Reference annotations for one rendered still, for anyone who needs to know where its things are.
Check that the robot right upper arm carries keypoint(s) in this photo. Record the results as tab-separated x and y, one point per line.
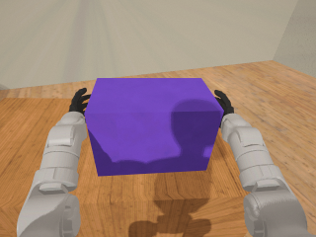
274	214

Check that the left robot forearm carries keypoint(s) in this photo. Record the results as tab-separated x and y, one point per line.
57	173

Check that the right robot forearm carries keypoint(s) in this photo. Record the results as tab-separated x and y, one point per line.
258	173

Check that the carton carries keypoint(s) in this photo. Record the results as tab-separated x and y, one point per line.
151	125

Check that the pedestal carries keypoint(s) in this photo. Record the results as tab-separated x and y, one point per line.
207	203

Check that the robot left hand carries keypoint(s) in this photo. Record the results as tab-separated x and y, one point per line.
78	99

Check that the robot left upper arm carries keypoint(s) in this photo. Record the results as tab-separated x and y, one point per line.
55	215

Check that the robot right hand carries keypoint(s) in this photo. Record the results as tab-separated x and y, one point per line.
224	102

